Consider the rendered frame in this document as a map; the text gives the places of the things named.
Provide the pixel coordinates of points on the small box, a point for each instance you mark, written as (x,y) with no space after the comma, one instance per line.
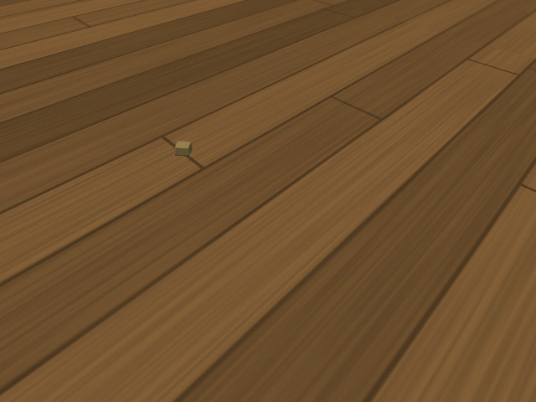
(183,148)

